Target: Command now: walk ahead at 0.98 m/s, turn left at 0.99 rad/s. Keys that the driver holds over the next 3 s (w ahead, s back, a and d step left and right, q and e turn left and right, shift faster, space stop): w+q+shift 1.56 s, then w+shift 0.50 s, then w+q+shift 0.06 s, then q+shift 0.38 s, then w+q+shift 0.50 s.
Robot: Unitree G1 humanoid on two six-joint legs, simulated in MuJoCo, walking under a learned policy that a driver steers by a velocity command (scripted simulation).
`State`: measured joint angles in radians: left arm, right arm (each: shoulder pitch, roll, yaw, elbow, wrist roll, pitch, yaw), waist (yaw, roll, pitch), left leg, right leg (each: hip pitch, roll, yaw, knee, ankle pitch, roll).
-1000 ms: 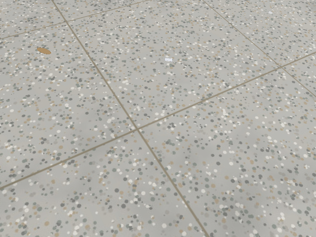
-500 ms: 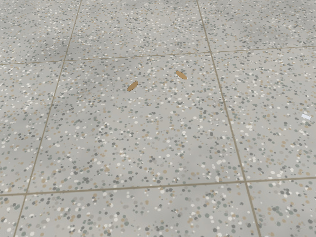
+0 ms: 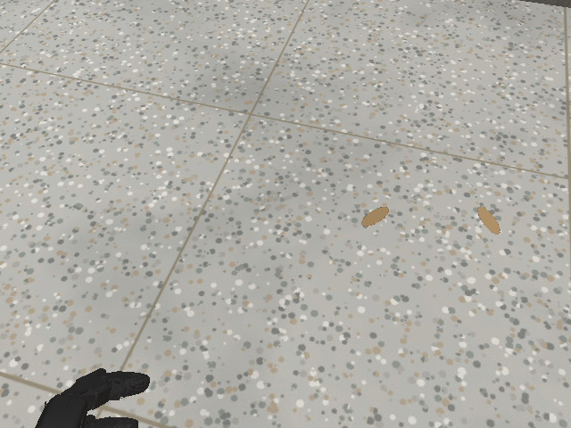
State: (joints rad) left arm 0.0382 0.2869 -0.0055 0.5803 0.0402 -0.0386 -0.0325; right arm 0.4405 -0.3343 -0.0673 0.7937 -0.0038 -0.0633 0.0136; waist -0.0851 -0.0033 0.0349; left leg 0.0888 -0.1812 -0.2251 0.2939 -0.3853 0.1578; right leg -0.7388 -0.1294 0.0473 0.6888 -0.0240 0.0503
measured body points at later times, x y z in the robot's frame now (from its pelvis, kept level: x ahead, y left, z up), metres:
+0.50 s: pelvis +0.46 +0.04 -0.02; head +0.49 +0.07 +0.42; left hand +0.26 +0.24 -0.16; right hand +0.81 -0.01 -0.06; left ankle +0.61 +0.15 -0.70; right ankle +0.27 -0.17 -0.71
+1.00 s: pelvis +0.87 +0.30 -0.02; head +0.89 +0.34 +0.43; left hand +0.82 +0.63 -0.08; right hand +1.13 +0.12 -0.13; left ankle +0.66 +0.17 -0.64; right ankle +1.05 +0.30 -0.73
